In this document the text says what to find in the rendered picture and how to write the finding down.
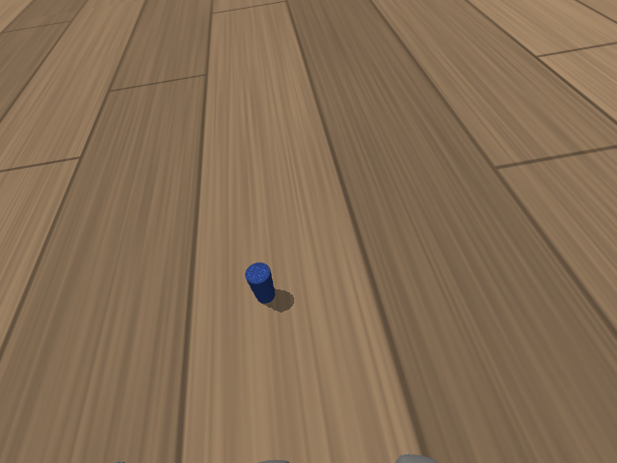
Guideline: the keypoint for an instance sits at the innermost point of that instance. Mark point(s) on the cup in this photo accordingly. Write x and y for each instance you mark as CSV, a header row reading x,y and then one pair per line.
x,y
259,277

